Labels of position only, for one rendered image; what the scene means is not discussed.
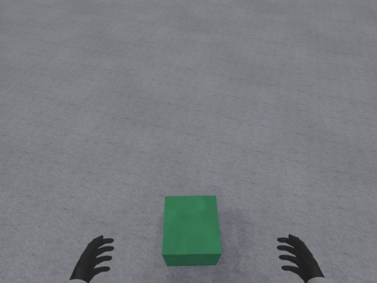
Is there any carton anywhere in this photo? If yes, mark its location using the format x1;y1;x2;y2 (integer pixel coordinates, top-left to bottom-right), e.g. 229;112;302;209
162;196;221;266

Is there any right robot hand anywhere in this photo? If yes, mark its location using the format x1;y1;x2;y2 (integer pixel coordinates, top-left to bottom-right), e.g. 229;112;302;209
277;234;324;283

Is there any left robot hand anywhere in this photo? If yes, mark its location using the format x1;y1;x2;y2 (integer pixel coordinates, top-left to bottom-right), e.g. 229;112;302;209
70;235;114;283

